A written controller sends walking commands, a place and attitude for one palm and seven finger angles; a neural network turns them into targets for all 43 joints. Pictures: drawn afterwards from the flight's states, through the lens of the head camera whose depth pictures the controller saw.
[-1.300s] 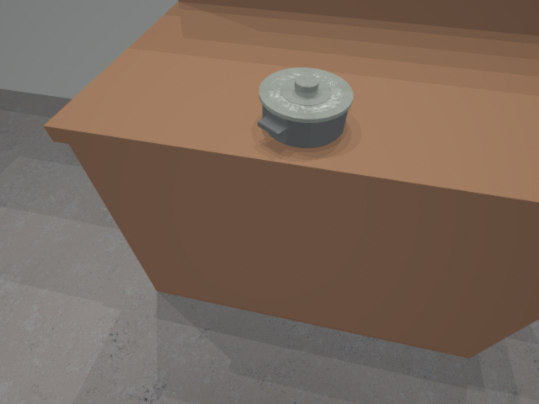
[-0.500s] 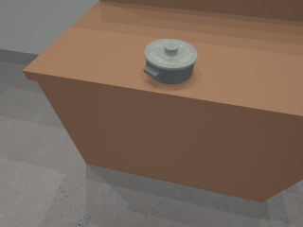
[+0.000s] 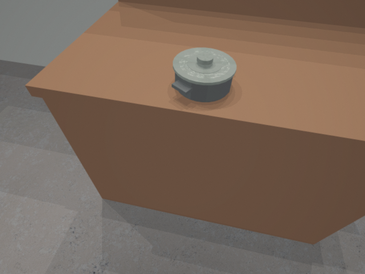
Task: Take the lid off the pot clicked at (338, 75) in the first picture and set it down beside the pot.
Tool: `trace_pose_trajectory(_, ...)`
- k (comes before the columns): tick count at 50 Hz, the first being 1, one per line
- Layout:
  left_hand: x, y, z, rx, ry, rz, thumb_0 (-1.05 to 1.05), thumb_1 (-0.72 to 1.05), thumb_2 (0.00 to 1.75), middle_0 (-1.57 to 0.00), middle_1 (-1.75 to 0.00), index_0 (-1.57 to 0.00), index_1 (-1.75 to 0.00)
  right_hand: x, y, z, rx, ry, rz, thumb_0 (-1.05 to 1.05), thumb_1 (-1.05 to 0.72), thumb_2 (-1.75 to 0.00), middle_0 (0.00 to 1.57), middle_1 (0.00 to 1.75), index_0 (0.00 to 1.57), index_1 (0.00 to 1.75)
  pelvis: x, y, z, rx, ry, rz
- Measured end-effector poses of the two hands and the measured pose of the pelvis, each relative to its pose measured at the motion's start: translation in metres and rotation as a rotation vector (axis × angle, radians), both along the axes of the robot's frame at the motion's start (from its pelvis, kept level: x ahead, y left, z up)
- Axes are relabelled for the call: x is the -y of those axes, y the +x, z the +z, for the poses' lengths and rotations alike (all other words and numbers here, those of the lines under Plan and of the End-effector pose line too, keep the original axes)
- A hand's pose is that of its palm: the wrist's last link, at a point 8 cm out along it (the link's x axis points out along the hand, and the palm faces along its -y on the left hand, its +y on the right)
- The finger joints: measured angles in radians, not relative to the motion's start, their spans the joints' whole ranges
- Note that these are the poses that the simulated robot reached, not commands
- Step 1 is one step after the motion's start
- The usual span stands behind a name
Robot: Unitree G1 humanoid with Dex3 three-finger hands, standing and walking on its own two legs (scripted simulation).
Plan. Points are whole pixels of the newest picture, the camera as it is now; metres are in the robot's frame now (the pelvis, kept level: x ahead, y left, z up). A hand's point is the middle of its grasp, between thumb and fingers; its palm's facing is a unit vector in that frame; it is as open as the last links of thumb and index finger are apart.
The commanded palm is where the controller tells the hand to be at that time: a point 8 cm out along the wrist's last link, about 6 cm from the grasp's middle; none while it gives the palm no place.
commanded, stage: turn to face it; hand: left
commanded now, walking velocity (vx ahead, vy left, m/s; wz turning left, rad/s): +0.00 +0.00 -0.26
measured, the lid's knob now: (205, 58) +0.63 -0.01 +0.15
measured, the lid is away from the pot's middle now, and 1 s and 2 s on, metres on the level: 0.00 0.00 0.00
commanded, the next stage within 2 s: take the last steps up to it in 0.20 s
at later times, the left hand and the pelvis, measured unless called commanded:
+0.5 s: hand out of the picture +0.07 +0.18 -0.18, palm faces -0.05 -0.98 -0.18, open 7.4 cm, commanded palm none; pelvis +0.01 +0.01 -0.01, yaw -6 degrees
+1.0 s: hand (143, 251) +0.21 +0.12 -0.18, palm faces -0.13 -0.97 -0.21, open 7.2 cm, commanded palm none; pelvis +0.11 -0.05 -0.01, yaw -10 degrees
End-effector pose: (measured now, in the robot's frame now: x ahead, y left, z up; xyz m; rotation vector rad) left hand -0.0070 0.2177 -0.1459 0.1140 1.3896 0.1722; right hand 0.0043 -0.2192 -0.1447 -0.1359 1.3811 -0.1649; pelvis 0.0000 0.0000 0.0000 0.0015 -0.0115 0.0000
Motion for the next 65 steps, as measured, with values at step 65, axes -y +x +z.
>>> trace_pose_trajectory(65,-0.015,0.219,-0.01,0.125,0.019,-0.187,0.01,0.91,0.9,-0.2,-0.3,-0.2,-0.3,0.02,0.161,0.036,0.216,-0.12,-0.086,0.0,-0.91,-0.9,0.2,0.3,0.2,0.3,0.002,0.112,0.001,-0.036,-0.055,-0.177)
